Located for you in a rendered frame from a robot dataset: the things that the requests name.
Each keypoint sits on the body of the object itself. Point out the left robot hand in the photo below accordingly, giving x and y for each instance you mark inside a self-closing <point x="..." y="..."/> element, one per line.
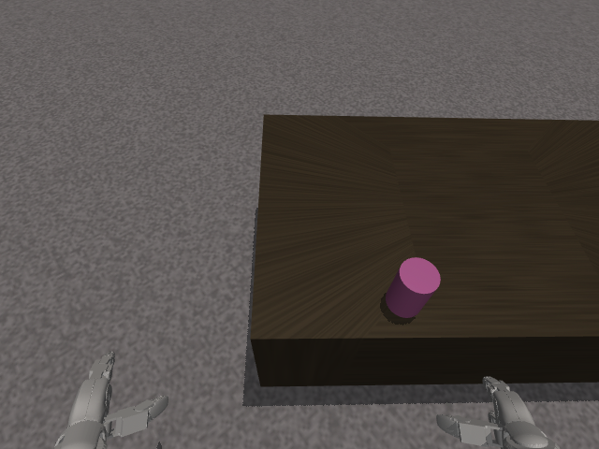
<point x="92" y="403"/>

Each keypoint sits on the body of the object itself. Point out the can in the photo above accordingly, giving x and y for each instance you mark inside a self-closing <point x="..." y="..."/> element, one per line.
<point x="414" y="284"/>

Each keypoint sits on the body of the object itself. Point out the right robot arm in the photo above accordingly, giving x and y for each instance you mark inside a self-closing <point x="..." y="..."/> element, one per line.
<point x="524" y="435"/>

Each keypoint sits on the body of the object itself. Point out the right robot hand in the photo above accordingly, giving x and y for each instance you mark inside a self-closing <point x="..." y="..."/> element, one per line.
<point x="508" y="407"/>

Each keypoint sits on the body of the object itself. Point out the left robot arm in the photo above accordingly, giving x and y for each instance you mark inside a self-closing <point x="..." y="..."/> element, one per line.
<point x="83" y="435"/>

